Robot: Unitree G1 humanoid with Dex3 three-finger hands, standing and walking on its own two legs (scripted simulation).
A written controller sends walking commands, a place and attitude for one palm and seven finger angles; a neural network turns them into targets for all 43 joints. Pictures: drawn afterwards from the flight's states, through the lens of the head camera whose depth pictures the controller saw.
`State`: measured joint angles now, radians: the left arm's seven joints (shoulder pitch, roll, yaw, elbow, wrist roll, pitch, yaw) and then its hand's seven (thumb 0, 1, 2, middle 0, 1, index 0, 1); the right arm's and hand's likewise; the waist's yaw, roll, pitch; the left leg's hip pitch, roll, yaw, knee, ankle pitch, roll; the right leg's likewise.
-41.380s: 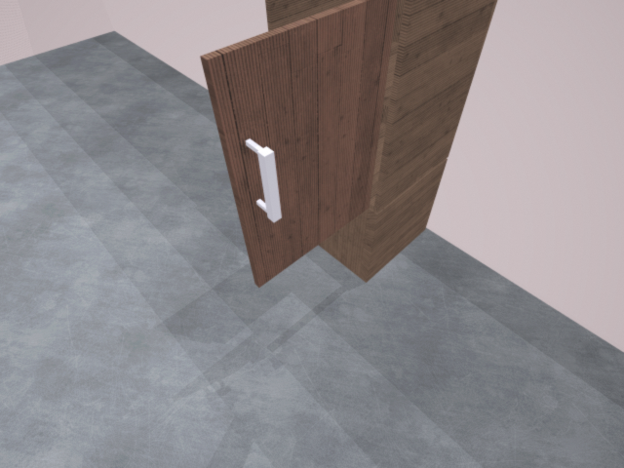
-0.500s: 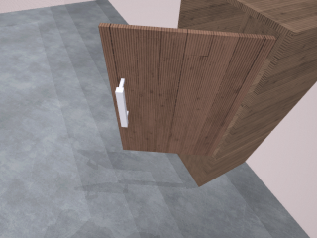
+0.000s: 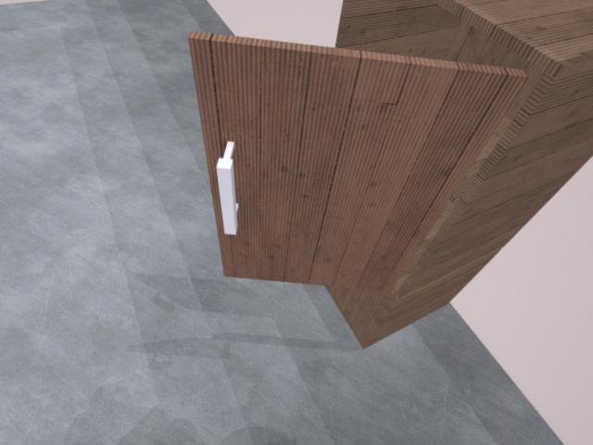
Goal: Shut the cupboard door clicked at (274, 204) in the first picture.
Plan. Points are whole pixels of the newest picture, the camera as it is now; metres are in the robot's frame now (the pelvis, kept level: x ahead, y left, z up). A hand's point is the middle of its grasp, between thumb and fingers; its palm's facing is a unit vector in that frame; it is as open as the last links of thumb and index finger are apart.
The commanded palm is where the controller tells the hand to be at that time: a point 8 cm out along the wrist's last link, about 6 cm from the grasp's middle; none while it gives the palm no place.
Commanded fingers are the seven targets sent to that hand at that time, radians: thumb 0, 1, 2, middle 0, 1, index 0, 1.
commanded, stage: come to a stop and stand still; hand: left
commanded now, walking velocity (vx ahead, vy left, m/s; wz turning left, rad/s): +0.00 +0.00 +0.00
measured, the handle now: (230, 190) +0.49 +0.15 +0.02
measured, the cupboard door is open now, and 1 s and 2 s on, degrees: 59 59 59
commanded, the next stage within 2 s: look again from close up in 0.76 s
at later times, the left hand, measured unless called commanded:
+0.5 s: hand out of the picture -0.03 +0.16 -0.17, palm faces +0.01 -0.98 -0.17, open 7.3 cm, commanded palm none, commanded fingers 0.00 0.90 0.90 -0.20 -0.30 -0.20 -0.30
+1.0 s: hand out of the picture -0.06 +0.16 -0.17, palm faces +0.00 -0.98 -0.18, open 7.3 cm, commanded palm none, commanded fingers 0.00 0.90 0.90 -0.20 -0.30 -0.20 -0.30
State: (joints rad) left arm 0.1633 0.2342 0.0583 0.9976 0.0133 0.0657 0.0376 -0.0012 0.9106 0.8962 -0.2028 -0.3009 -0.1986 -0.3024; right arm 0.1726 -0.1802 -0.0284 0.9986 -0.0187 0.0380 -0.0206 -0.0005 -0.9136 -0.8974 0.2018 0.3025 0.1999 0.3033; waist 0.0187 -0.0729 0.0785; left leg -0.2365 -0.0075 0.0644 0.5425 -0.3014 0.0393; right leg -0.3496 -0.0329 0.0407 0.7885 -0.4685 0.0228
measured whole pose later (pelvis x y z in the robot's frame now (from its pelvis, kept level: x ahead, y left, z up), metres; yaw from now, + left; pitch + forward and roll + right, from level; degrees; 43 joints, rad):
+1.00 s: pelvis -0.05 +0.00 +0.00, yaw +0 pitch -1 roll -1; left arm 0.33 0.12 -0.02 1.11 0.01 -0.02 0.04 0.00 0.91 0.90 -0.20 -0.30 -0.20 -0.30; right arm 0.32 -0.13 0.00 1.08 -0.02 -0.01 -0.01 0.00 -0.91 -0.90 0.20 0.30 0.20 0.30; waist -0.02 0.04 0.03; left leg -0.30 0.02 0.06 0.53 -0.23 0.03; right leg -0.19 0.01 0.00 0.49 -0.29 0.00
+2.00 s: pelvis +0.05 -0.02 -0.01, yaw -3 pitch +1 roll -1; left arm 0.45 0.13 0.00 1.11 0.02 -0.02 0.04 0.00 0.91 0.90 -0.20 -0.30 -0.20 -0.30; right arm 0.16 -0.16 -0.01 1.05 0.00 -0.02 -0.02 0.00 -0.91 -0.90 0.20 0.30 0.20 0.30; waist 0.05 -0.03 0.06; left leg -0.35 0.01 0.08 0.63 -0.24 0.02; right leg -0.10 0.07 0.04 0.52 -0.42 -0.04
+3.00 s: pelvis +0.00 -0.06 +0.00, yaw -3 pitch +0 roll -1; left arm 0.33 0.18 -0.01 1.02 0.02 0.00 0.04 0.00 0.92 0.90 -0.20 -0.30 -0.20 -0.30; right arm 0.26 -0.16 -0.03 1.04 -0.01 0.01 -0.02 0.01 -0.93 -0.90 0.20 0.30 0.20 0.30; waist -0.01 0.01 0.02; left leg -0.28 0.00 0.04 0.56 -0.27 0.03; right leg -0.25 -0.02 -0.06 0.53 -0.27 0.00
